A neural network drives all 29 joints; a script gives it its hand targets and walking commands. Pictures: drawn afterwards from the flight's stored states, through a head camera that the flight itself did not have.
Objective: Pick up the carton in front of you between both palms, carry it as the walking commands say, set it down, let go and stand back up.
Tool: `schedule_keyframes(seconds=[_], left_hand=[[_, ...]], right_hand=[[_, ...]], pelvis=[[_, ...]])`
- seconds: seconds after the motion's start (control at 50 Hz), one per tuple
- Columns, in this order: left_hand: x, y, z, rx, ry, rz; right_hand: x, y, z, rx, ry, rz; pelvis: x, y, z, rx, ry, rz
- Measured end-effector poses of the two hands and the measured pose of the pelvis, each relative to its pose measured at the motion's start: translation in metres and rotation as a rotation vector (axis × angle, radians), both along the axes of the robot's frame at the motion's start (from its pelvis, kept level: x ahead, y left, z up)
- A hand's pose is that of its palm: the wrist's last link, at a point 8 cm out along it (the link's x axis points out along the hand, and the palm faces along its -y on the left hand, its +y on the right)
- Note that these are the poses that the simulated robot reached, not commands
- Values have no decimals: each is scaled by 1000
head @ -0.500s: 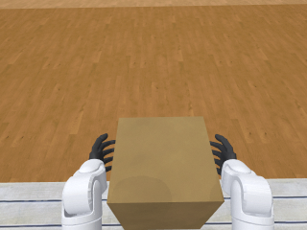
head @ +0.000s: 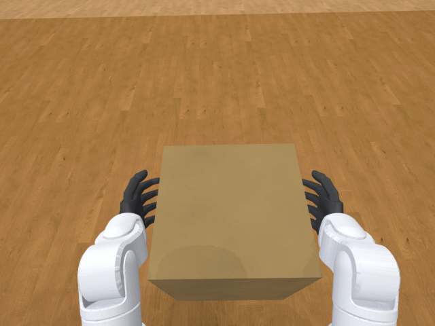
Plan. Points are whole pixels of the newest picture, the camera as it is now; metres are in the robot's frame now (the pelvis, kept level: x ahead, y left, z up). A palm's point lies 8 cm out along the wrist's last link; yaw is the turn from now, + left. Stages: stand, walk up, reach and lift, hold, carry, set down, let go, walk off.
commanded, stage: carry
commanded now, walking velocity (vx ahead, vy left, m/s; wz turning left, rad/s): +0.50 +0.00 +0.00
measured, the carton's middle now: (229, 230) +0.29 +0.00 +0.05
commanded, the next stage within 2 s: none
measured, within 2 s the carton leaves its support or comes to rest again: neither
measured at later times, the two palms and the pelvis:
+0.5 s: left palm (163, 65) +0.70 +0.16 +0.18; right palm (279, 65) +0.70 -0.14 +0.17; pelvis +0.32 -0.01 +0.00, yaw +2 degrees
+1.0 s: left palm (177, 18) +1.04 +0.15 +0.18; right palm (264, 20) +1.03 -0.15 +0.18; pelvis +0.65 +0.02 +0.04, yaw +0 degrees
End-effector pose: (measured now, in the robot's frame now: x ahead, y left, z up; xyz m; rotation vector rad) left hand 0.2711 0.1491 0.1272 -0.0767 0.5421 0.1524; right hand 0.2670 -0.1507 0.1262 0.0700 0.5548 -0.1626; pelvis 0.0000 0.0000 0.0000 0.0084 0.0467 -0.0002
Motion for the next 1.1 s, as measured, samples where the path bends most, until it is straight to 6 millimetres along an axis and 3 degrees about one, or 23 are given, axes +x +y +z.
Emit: schedule_keyframes(seconds=[0.06, 0.18, 0.36, 0.5, 0.56, 0.66, 0.76, 0.86, 0.94, 1.04, 1.1], left_hand=[[57, 9, 1, -13, -11, -23], [155, 14, 22, -25, 46, -52], [304, 17, 51, 33, 70, -44], [429, 6, 48, 81, 105, -10], [470, 5, 35, 91, 158, 20], [521, 10, 19, 40, 212, 77], [577, 16, 32, -1, 114, 124], [655, 20, 52, -7, 27, 94], [728, 15, 56, -18, 29, -3], [797, -5, 61, 6, 137, -79], [834, -15, 72, 4, 139, -101]], right_hand=[[51, 9, 6, -13, -11, -21], [138, 14, 27, -25, 48, -49], [298, 17, 55, -65, 74, 17], [437, 6, 41, -54, 105, 80], [489, 5, 26, -25, 157, 104], [553, 11, 17, 8, 212, 104], [613, 17, 28, 48, 118, 91], [678, 20, 46, 40, 30, 66], [730, 16, 54, -12, 32, 20], [775, -2, 56, -26, 143, -45], [805, -12, 68, -17, 144, -74]], pelvis=[[40, 11, -5, 14, -5, -12], [102, 24, 17, -17, 19, -18], [213, 16, 24, -23, 38, 5], [321, -6, 1, -18, 31, 33], [355, -14, 5, -27, 38, 27], [409, -23, 26, -1, 61, 30], [472, -21, 36, 14, 73, 25], [548, -8, 33, 11, 69, 11], [611, 8, 27, 18, 40, 0], [670, 19, 50, -9, 49, 2], [705, 20, 61, -24, 53, -4]])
